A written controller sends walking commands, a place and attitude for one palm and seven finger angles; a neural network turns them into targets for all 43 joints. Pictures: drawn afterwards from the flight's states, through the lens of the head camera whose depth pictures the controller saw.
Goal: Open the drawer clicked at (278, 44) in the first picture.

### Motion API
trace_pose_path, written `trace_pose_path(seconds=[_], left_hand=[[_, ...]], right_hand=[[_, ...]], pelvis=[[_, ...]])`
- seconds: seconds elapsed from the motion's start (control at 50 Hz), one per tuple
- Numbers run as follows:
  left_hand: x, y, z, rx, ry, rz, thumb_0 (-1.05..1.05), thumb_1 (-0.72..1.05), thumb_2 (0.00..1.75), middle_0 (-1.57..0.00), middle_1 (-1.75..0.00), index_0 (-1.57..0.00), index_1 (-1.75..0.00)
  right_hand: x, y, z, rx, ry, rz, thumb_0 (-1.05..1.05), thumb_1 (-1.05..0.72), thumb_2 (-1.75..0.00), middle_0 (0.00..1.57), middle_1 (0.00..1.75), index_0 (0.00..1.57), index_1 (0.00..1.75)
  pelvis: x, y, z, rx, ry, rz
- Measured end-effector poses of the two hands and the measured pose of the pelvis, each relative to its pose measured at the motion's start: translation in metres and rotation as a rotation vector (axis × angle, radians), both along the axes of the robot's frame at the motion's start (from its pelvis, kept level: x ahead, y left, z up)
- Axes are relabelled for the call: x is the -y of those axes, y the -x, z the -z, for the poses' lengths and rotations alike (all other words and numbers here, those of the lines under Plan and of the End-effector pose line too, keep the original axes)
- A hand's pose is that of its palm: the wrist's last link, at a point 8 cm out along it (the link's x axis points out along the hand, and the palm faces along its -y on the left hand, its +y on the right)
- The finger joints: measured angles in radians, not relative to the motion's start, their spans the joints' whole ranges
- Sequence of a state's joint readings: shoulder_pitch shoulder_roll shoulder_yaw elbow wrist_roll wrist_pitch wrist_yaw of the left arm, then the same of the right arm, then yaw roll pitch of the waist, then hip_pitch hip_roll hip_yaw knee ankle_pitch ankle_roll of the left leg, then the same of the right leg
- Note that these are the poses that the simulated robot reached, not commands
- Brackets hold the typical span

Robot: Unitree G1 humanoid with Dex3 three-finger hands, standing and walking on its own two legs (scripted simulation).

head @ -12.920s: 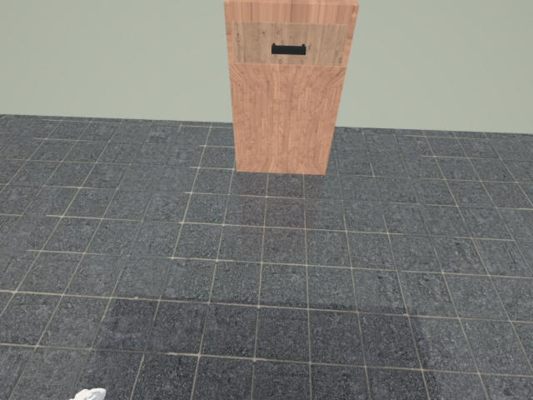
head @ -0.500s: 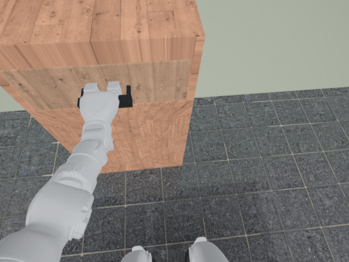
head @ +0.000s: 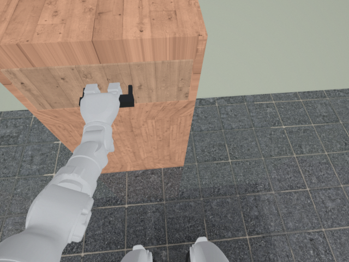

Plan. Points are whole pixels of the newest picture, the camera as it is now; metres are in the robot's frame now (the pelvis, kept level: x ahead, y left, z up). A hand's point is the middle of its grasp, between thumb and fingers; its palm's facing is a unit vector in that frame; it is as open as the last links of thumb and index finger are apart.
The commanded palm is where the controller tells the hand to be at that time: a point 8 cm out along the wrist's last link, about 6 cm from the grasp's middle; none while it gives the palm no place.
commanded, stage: lower the fingers behind the handle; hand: left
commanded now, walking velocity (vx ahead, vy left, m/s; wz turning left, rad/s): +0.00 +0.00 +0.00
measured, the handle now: (107, 95) +0.53 +0.14 +0.00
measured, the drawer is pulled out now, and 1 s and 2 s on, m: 0.00 0.01 0.11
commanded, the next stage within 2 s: close the thumb around the handle in 0.06 s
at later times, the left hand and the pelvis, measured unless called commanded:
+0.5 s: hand (106, 118) +0.47 +0.15 -0.02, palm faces -0.03 -0.02 -1.00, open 10.6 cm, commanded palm +0.45 +0.14 +0.03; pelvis +0.00 +0.00 +0.00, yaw +0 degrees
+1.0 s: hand (106, 120) +0.47 +0.15 -0.02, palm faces -0.04 -0.02 -1.00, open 6.2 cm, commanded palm +0.43 +0.14 +0.03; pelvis +0.00 +0.00 +0.00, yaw +0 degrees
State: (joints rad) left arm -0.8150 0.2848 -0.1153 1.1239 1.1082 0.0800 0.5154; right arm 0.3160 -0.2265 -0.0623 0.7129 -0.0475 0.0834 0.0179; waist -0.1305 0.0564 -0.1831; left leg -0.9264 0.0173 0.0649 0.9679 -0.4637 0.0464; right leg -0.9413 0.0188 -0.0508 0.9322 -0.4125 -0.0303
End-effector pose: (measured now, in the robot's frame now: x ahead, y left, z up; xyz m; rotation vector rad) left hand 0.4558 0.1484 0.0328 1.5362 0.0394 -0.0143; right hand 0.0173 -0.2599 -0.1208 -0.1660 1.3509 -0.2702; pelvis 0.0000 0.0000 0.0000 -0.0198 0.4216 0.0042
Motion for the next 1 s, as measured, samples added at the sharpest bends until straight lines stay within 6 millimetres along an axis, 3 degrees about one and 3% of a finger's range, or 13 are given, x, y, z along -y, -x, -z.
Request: trace_pose_path(seconds=[0.28, 0.42, 0.76, 1.0], left_hand=[[-0.001, 0.001, 0.000, 0.004, -0.016, -0.008, 0.00, -0.44, 0.32, -0.29, -1.20, -0.31, -1.20], [-0.001, 0.001, -0.001, -0.001, -0.015, -0.011, 0.00, -0.19, 0.43, -0.30, -1.23, -0.33, -1.23], [0.000, 0.003, -0.002, 0.002, -0.015, -0.008, 0.00, 0.66, 0.80, -0.33, -1.29, -0.35, -1.26], [0.000, 0.008, -0.001, -0.003, -0.015, -0.008, 0.00, 0.69, 0.78, -0.30, -1.30, -0.33, -1.28]], right_hand=[[-0.001, -0.006, 0.000, 0.007, -0.001, -0.010, 0.01, -0.90, -0.90, 0.20, 0.30, 0.20, 0.30], [-0.002, -0.002, 0.002, -0.001, -0.008, -0.006, 0.01, -0.90, -0.90, 0.20, 0.30, 0.20, 0.30], [-0.001, 0.002, 0.002, -0.016, -0.019, 0.004, 0.01, -0.90, -0.90, 0.20, 0.30, 0.20, 0.30], [0.001, -0.008, 0.001, 0.000, -0.020, 0.000, 0.01, -0.90, -0.90, 0.20, 0.30, 0.20, 0.30]], pelvis=[[0.000, 0.000, 0.000, 0.002, 0.001, -0.007], [0.001, 0.001, 0.000, 0.002, 0.000, -0.007], [0.002, -0.002, -0.001, 0.005, -0.001, -0.003], [0.004, -0.005, -0.004, 0.012, -0.003, -0.001]])
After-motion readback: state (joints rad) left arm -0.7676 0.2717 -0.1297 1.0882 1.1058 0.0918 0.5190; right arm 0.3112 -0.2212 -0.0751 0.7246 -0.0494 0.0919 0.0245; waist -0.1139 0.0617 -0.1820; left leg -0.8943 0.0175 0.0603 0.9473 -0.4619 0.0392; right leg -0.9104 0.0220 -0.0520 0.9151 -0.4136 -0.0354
